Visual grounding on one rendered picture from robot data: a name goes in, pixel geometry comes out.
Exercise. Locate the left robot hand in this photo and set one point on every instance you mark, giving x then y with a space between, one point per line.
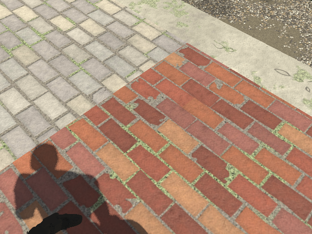
56 222

